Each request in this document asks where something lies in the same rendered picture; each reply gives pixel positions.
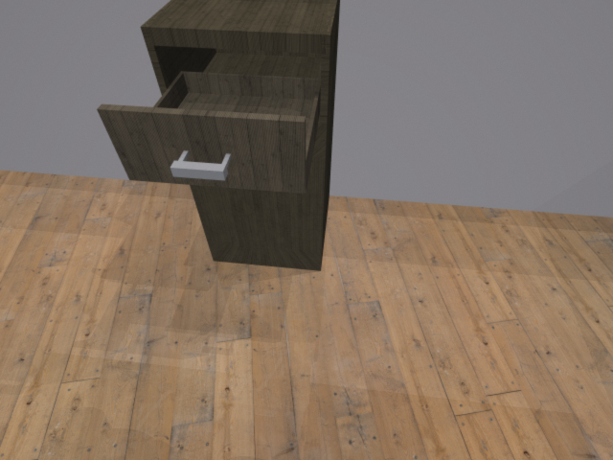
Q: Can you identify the drawer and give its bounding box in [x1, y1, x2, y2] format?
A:
[97, 71, 321, 194]

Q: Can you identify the cabinet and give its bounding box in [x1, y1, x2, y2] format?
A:
[141, 0, 340, 271]

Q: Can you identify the handle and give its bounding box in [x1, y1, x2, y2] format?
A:
[170, 150, 232, 180]

